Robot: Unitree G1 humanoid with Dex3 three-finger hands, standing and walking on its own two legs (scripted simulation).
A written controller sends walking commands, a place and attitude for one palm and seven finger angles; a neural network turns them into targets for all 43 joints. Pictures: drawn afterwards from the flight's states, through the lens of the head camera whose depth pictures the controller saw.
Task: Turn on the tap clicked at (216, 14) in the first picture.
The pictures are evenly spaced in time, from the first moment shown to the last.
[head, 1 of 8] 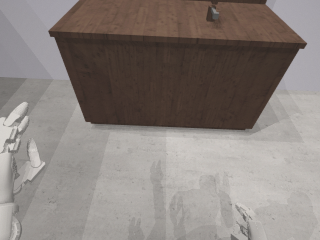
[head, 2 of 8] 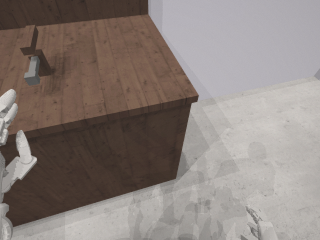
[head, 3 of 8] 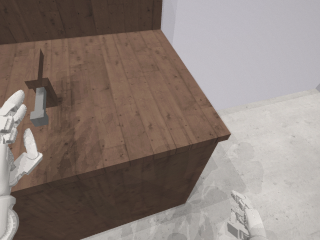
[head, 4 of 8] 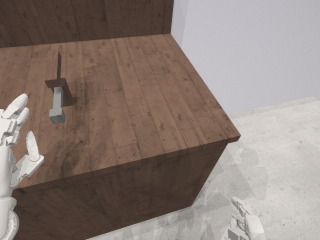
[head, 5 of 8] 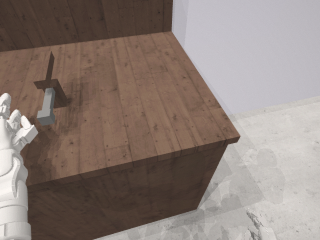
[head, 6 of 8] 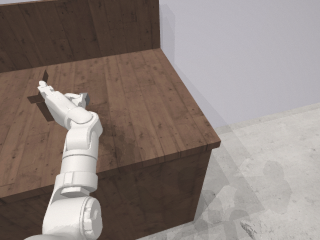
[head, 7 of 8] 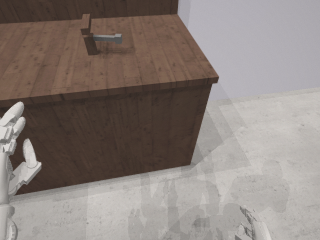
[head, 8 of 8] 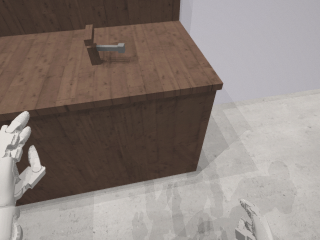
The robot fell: no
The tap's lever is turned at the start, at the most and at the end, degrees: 0 76 76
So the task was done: yes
